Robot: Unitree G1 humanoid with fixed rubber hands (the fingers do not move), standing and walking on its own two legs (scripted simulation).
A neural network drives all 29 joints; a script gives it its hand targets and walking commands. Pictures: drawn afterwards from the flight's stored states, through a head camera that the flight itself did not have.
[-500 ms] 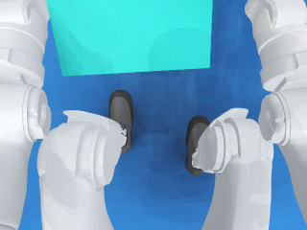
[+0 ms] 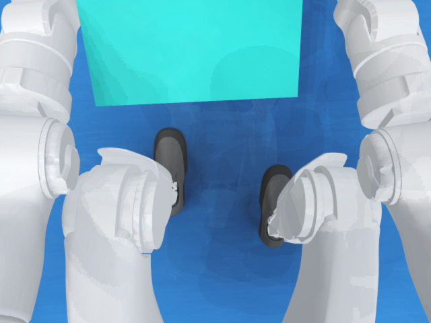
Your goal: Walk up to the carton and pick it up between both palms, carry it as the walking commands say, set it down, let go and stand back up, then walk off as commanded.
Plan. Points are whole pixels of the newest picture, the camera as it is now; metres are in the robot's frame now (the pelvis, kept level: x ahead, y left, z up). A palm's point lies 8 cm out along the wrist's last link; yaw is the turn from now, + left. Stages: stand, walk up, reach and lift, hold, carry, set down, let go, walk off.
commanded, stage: reach and lift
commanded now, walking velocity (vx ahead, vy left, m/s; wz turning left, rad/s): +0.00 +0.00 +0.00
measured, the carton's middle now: out of the picture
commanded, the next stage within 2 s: none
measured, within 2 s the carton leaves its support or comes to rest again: leaves its support in 1.08 s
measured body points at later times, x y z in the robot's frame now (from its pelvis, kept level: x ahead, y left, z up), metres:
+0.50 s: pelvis +0.00 +0.00 +0.00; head +0.37 +0.04 +0.23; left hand +0.55 +0.25 -0.17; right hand +0.58 -0.08 -0.17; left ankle +0.16 +0.13 -0.33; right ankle +0.10 -0.12 -0.33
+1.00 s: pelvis +0.00 +0.00 -0.01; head +0.37 +0.02 +0.23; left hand +0.55 +0.24 -0.18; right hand +0.58 -0.08 -0.17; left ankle +0.16 +0.13 -0.33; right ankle +0.10 -0.12 -0.33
